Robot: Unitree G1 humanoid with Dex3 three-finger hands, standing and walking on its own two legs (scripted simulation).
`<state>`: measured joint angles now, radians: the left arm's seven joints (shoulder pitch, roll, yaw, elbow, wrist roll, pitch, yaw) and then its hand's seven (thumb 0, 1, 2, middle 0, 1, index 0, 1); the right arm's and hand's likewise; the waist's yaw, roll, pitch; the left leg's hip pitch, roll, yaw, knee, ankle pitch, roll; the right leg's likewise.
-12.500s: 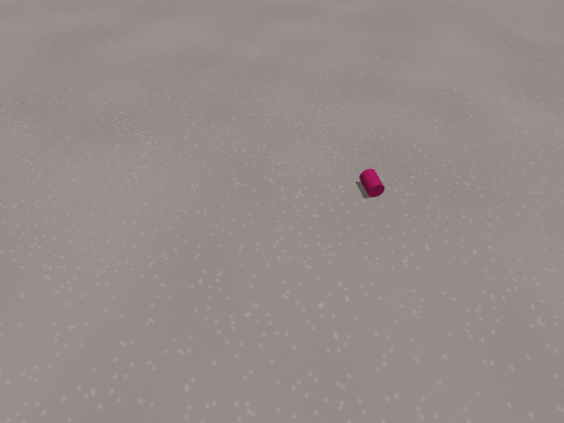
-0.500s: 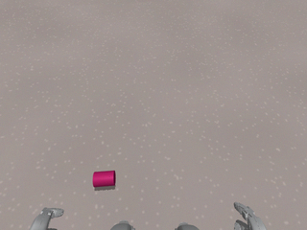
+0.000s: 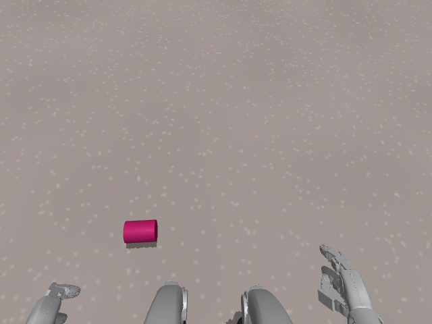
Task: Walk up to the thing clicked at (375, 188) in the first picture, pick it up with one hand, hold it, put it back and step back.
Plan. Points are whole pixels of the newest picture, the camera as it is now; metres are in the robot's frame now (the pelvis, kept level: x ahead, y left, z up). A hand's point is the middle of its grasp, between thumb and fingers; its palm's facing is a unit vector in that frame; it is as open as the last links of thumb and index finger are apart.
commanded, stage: rise first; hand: left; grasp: from above
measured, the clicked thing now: (141, 231) +0.44 +0.27 -0.63
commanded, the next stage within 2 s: none
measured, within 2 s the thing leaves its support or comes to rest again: neither
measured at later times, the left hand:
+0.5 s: hand (94, 272) +0.25 +0.31 -0.32, palm faces -0.46 -0.41 -0.79, open 13.9 cm
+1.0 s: hand (111, 248) +0.34 +0.32 -0.43, palm faces -0.46 -0.08 -0.88, open 13.8 cm
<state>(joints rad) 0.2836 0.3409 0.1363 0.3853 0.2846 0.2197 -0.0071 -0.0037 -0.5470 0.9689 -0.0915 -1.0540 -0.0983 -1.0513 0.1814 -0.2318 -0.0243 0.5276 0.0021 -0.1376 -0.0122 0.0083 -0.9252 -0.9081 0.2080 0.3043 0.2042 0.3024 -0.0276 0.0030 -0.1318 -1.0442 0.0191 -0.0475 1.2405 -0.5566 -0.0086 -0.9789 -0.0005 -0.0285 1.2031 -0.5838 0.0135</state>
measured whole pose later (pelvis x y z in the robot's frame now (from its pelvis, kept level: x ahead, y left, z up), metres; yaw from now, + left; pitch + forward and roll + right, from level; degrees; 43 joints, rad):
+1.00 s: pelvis -0.09 +0.00 -0.29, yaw -7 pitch +33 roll -8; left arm -0.71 0.77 0.18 1.17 1.17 -0.33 0.23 0.00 -0.47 0.99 -0.12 -0.96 -0.12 -0.96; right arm 0.13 -0.27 -0.01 0.76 -0.08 -0.01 0.09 0.00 -0.89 -0.90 0.21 0.30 0.20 0.30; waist -0.11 -0.02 -0.09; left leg -2.21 0.01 -0.13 2.26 -0.64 -0.01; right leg -2.11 0.03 -0.07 2.20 -0.68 0.02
